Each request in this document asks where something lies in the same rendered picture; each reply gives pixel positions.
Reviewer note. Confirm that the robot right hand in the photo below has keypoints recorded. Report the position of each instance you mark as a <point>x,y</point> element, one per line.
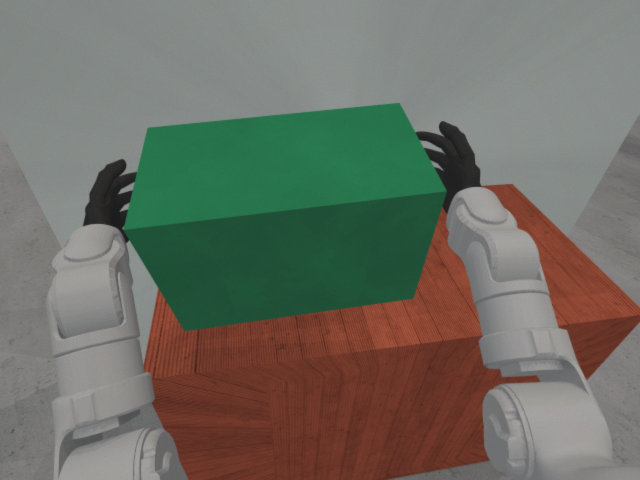
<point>460,171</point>

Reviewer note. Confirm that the robot left upper arm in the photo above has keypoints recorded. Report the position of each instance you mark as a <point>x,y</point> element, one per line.
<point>145,454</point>

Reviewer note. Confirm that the carton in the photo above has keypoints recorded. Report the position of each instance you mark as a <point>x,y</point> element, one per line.
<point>266,217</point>

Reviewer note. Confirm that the robot right upper arm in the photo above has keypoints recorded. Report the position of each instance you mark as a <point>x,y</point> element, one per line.
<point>548,431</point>

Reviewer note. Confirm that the right robot forearm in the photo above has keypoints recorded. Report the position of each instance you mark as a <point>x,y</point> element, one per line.
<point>520,332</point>

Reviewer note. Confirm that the pedestal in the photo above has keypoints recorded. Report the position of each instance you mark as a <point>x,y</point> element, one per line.
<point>372,392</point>

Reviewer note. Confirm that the left robot forearm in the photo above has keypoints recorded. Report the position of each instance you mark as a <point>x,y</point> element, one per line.
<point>93,330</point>

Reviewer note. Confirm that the robot left hand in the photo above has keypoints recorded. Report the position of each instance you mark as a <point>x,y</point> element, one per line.
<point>105,202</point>

